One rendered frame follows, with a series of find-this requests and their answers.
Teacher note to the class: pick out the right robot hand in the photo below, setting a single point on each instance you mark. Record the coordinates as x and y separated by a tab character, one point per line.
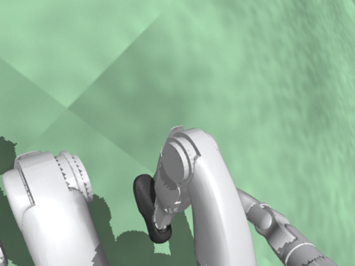
247	201

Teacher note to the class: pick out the right robot foot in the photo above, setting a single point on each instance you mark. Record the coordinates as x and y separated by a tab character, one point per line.
145	196

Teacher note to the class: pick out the right robot arm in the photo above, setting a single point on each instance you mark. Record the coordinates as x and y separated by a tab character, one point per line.
287	242

